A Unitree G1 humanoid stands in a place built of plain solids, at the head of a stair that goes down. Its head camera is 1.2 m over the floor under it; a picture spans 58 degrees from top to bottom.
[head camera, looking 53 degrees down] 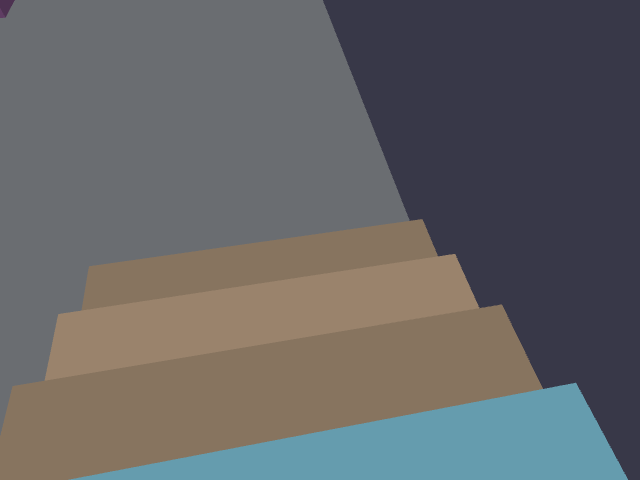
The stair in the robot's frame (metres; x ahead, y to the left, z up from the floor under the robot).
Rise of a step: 0.17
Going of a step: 0.35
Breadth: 1.65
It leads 10 degrees to the left of straight ahead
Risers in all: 4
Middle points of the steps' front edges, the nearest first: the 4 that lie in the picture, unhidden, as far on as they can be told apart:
0.26 0.10 0.00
0.60 0.16 -0.17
0.94 0.22 -0.34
1.28 0.28 -0.52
